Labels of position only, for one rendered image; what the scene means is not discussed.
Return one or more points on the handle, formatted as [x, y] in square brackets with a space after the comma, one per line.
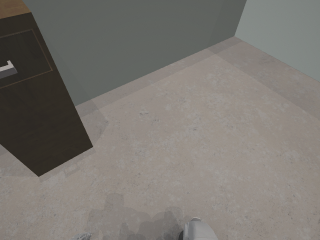
[7, 70]

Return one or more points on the robot right thigh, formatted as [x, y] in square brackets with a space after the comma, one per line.
[198, 230]

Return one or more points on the drawer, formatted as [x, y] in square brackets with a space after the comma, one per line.
[24, 52]

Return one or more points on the cabinet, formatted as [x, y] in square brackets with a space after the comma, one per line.
[39, 123]

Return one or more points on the robot right shin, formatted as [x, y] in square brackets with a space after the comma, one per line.
[195, 219]

